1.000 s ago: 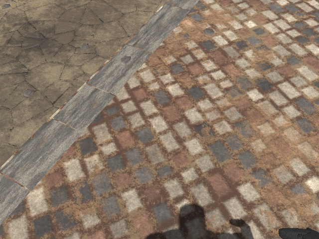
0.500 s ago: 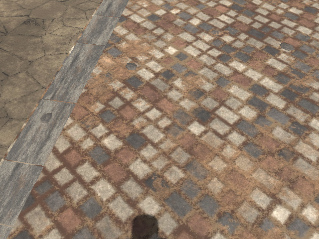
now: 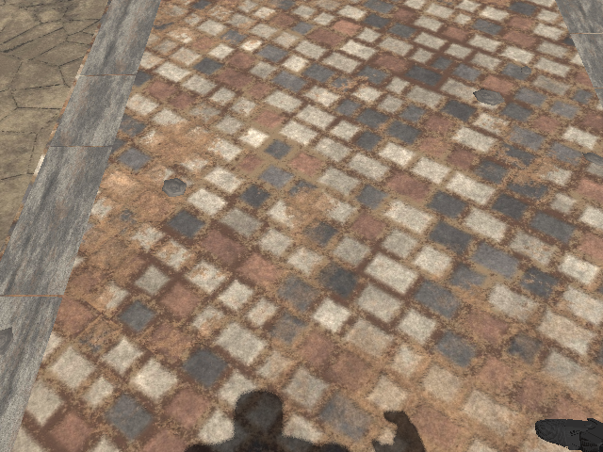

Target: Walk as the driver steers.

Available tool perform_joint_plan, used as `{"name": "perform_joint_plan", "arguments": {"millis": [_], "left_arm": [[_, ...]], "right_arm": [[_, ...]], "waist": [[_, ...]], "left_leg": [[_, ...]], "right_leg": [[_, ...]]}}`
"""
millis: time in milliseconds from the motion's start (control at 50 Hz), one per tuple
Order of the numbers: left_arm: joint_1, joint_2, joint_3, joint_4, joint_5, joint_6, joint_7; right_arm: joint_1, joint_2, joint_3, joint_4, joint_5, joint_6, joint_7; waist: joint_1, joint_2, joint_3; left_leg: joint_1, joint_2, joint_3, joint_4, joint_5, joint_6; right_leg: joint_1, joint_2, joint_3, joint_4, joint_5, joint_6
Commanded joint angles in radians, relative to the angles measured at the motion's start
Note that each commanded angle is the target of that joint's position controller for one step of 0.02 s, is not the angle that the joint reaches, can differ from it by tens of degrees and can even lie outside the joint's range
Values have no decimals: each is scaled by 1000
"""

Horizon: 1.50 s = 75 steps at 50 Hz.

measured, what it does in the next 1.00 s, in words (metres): walks ahead, turning right: left foot, then right foot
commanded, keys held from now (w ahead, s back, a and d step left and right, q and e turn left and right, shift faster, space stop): w+e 0.04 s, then e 0.20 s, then no key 0.76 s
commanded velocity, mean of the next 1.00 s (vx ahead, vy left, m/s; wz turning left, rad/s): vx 0.14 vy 0.00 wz -0.28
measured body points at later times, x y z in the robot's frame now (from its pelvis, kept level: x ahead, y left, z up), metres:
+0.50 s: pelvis +0.18 +0.04 +0.00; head +0.22 +0.02 +0.44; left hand +0.42 +0.25 -0.09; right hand +0.21 -0.26 -0.12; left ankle +0.22 +0.15 -0.74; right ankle +0.20 -0.10 -0.73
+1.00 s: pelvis +0.22 +0.01 -0.01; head +0.23 +0.00 +0.44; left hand +0.44 +0.21 -0.11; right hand +0.24 -0.28 -0.14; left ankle +0.24 +0.15 -0.74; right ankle +0.20 -0.10 -0.74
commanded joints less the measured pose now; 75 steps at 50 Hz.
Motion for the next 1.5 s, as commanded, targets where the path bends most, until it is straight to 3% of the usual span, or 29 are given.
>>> {"name": "perform_joint_plan", "arguments": {"millis": [20,60,100,120,140,160,180,200,220,240,260,300,360,420,480,500,520,540,560,580,600,620,660,700,740,860,1140,1500], "left_arm": [[31,165,50,-42,-9,-4,9],[24,160,51,-40,-6,3,14],[-13,139,47,-55,-4,15,19],[-19,91,31,-77,5,15,19],[110,27,11,-90,8,14,22],[186,86,12,-96,-2,11,20],[132,166,35,-80,-12,22,22],[39,188,43,-95,-8,36,25],[-7,185,47,-107,-1,49,28],[-15,170,50,-114,0,63,29],[-1,130,40,-113,-3,73,29],[-6,75,23,-121,1,79,30],[-38,60,10,-128,15,76,24],[-92,66,6,-136,15,79,12],[-126,77,10,-145,16,82,3],[-113,73,11,-137,19,79,0],[-110,85,15,-134,24,77,2],[-109,127,23,-146,31,77,10],[-136,186,24,-175,44,82,23],[-154,118,4,-162,56,74,16],[-197,93,-1,-160,54,62,6],[-231,76,-7,-151,50,53,2],[-247,87,-5,-140,38,45,-2],[-218,73,-10,-127,39,49,-4],[-208,73,-12,-117,46,49,-5],[-204,61,-7,-92,36,49,2],[-172,61,5,34,31,45,15],[-155,51,-7,223,23,42,30]], "right_arm": [[-88,-90,-23,-87,12,-24,9],[-70,-120,-37,-86,10,-33,13],[37,-143,-56,-63,-4,-45,7],[135,-183,-68,-59,-24,-51,2],[227,-256,-83,-54,-46,-40,-7],[267,-227,-81,-32,-16,-20,2],[218,-145,-59,-61,-6,-6,-1],[170,-103,-45,-74,-9,9,-8],[122,-85,-37,-72,-11,20,-10],[91,-79,-34,-65,-13,25,-13],[83,-93,-37,-52,-18,27,-12],[75,-114,-45,-29,-20,25,-12],[49,-139,-53,-9,-4,35,-16],[46,-150,-53,14,11,49,-12],[57,-160,-50,39,24,62,-6],[49,-153,-44,45,30,66,-5],[71,-121,-31,61,31,65,-3],[114,-77,-14,73,9,60,1],[176,-32,4,68,-35,52,11],[146,-40,5,64,-18,61,2],[116,-80,-3,63,-7,69,-5],[110,-81,-4,71,-8,75,-9],[132,-91,-3,92,-22,85,-12],[134,-126,-6,105,-14,84,-5],[112,-105,-3,117,-8,79,-3],[117,-92,-1,163,-3,74,-12],[119,-92,-3,255,-1,90,-38],[167,-60,-2,341,0,91,-55]], "waist": [[5,-127,-47],[-17,-153,-44],[-82,-173,-88],[-125,-130,-202],[-94,112,-362],[-79,295,-453],[-101,161,-341],[-110,84,-249],[-95,50,-175],[-69,63,-133],[-55,88,-107],[-49,108,-109],[-48,83,-170],[-64,89,-171],[-67,86,-144],[-51,82,-136],[-46,67,-129],[-60,-13,-153],[-123,-215,-187],[-88,-254,-197],[-91,-221,-151],[-102,-214,-142],[-113,-191,-132],[-88,-117,-85],[-82,-63,-56],[-83,-36,-99],[-90,-49,-67],[-86,-41,-26]], "left_leg": [[158,-65,35,-99,50,10],[178,-73,22,-136,-28,38],[323,-81,55,-208,-9,82],[531,28,-18,-180,122,137],[897,293,-326,-132,347,288],[980,410,-603,-189,250,380],[883,362,-489,-210,175,345],[769,311,-323,-215,189,305],[649,259,-213,-229,246,289],[556,223,-137,-250,256,277],[469,188,-79,-286,260,273],[435,183,-24,-321,342,306],[454,203,29,-325,383,323],[449,196,63,-329,276,311],[457,193,52,-296,104,286],[435,177,56,-267,34,262],[398,146,66,-233,-46,215],[339,93,108,-164,-164,138],[237,-7,190,-11,-462,56],[262,-16,134,2,-532,26],[289,-12,126,-7,-482,17],[317,-14,125,-57,-399,17],[413,-7,111,-167,-194,12],[413,3,113,-189,-173,33],[397,1,115,-198,-189,53],[434,3,113,-203,-119,47],[468,-2,117,-221,-145,49],[444,-20,130,-244,-194,49]], "right_leg": [[-69,-220,194,-52,140,-125],[-13,-238,254,22,172,-107],[-2,-187,253,169,309,-53],[-67,-127,202,367,265,-6],[-358,-2,78,701,-186,75],[-524,-11,52,913,-452,106],[-576,-67,70,1002,-383,129],[-582,-98,20,1004,-318,142],[-561,-127,-2,964,-280,152],[-522,-157,-15,911,-256,151],[-457,-160,-43,853,-239,150],[-408,-150,-73,745,-217,155],[-325,-160,-77,566,-99,146],[-239,-151,-98,418,-25,131],[-164,-133,-121,247,10,103],[-97,-119,-139,140,77,84],[-15,-120,-126,44,146,58],[94,-218,-13,8,345,25],[171,-405,180,39,611,-65],[52,-433,217,2,443,-166],[3,-373,180,-12,337,-147],[-18,-325,130,-6,286,-101],[-62,-266,71,11,208,-36],[-86,-213,30,13,73,8],[-72,-194,17,40,99,22],[-16,-179,-16,90,294,16],[-31,-162,-42,62,265,33],[-42,-144,-66,30,168,44]]}}
Velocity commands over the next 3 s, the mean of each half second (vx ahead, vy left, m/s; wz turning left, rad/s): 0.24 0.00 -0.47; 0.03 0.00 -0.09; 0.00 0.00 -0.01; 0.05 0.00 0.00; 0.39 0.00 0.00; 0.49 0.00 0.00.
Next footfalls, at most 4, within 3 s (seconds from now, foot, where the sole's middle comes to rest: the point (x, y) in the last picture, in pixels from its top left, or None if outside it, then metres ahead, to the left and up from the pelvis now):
0.12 left None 0.28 0.14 -0.78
0.54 right None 0.24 -0.11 -0.78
2.52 right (433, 391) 0.59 -0.19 -0.78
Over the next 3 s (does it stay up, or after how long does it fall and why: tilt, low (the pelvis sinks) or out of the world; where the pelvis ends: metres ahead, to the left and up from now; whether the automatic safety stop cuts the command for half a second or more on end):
stays up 0.72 -0.10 -0.01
